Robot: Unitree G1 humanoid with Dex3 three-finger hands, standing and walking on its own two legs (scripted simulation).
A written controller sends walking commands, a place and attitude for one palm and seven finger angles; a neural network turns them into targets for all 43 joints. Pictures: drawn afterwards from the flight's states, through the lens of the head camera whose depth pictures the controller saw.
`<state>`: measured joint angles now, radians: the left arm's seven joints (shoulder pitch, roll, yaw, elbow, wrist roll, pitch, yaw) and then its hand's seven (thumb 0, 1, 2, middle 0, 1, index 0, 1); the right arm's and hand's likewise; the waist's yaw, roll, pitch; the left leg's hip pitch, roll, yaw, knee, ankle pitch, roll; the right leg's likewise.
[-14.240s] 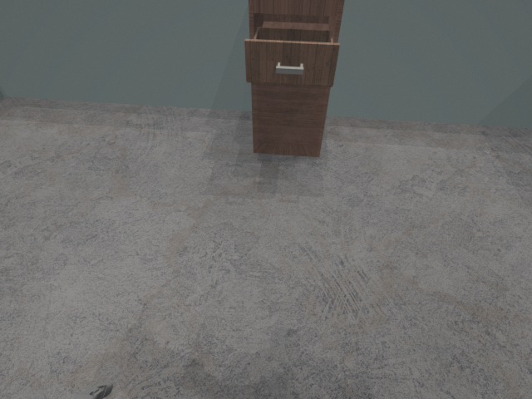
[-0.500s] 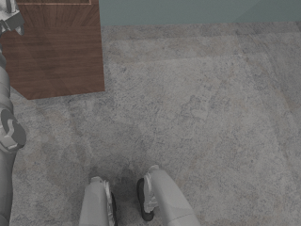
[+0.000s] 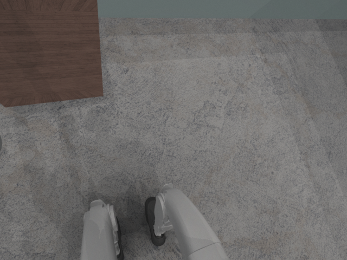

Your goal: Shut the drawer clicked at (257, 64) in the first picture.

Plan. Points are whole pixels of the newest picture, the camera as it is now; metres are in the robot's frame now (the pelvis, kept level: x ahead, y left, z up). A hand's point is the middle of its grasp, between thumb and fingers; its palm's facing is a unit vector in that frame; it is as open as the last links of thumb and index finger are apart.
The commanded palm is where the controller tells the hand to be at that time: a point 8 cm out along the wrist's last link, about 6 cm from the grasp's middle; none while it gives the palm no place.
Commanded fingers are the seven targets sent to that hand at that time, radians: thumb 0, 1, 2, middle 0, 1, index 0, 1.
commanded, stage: pull the fist back off the drawer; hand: left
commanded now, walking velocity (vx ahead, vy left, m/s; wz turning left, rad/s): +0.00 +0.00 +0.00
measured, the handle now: out of the picture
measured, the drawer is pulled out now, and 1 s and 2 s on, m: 0.00 0.00 0.00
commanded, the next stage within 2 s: draw the hand back to the body in 0.54 s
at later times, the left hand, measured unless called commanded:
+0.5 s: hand out of the picture +0.61 +0.23 +0.07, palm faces +0.10 -0.99 -0.01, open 3.2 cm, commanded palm +0.59 +0.23 +0.07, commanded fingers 0.00 0.90 0.90 -1.40 -1.60 -1.40 -1.60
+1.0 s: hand out of the picture +0.49 +0.24 +0.15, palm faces +0.13 -0.99 -0.01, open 3.3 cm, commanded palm +0.45 +0.27 +0.16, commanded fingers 0.00 0.90 0.90 -1.40 -1.60 -1.40 -1.60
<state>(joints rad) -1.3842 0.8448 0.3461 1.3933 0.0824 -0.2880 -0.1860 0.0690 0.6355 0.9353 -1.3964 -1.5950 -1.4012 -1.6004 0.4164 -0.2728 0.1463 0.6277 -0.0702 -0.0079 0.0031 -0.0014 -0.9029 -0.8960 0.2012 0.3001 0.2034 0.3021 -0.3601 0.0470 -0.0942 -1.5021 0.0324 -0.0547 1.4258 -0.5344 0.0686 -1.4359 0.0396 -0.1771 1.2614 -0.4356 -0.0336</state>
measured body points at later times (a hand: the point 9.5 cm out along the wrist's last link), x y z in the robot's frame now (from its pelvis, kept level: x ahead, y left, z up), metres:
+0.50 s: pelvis +0.03 +0.01 +0.02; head +0.23 +0.06 +0.42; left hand +0.60 +0.28 +0.07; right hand -0.01 -0.24 -0.07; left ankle +0.04 +0.08 -0.59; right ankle +0.07 -0.11 -0.59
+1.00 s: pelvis +0.08 +0.01 +0.09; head +0.19 +0.04 +0.53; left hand +0.47 +0.29 +0.15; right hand +0.17 -0.24 -0.01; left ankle +0.04 +0.08 -0.59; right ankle +0.07 -0.11 -0.59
